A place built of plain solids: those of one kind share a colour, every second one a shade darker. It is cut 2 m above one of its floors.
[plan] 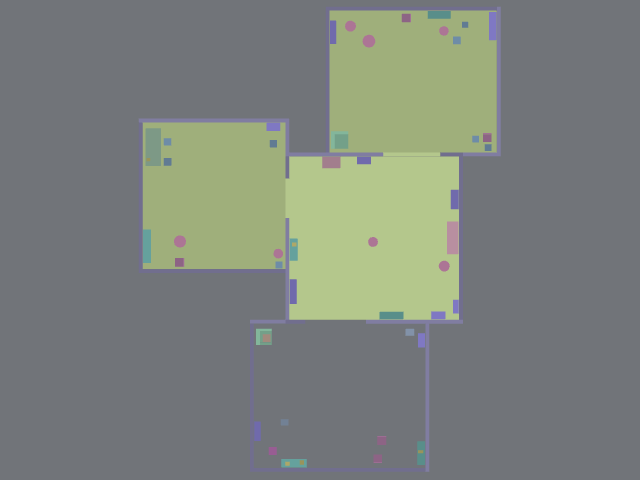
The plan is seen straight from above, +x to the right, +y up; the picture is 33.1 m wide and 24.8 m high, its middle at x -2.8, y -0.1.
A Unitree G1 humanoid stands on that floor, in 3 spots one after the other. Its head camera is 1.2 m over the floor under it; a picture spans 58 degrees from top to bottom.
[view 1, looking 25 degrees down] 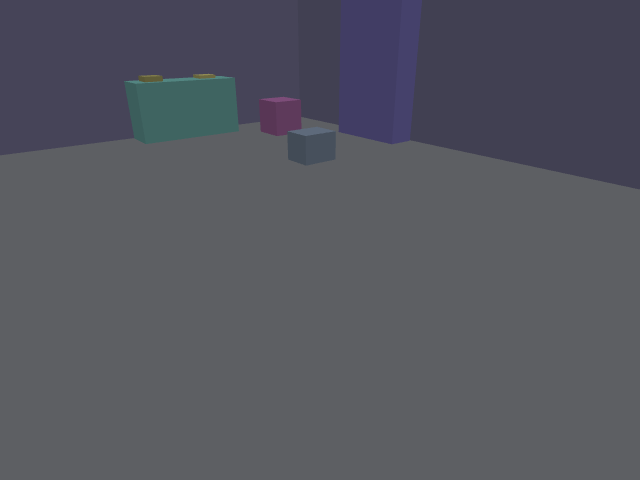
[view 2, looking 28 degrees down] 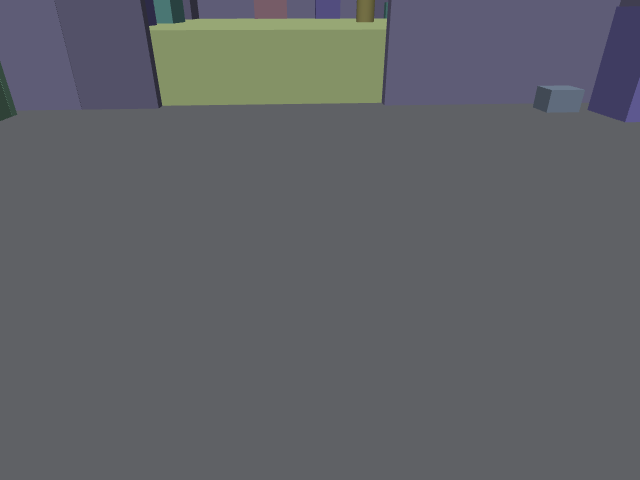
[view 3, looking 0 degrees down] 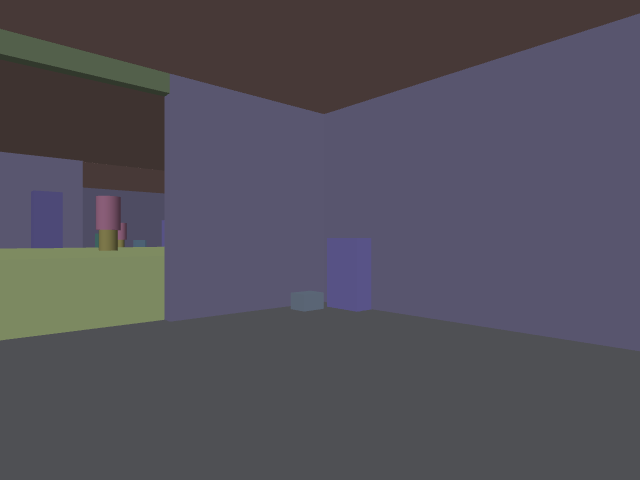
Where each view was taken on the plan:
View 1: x -1.77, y -5.85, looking -129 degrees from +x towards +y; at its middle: ground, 2.84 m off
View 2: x -1.77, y -10.67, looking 86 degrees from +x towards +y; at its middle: ground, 2.56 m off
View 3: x -3.04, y -10.62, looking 48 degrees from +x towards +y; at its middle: wall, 8.34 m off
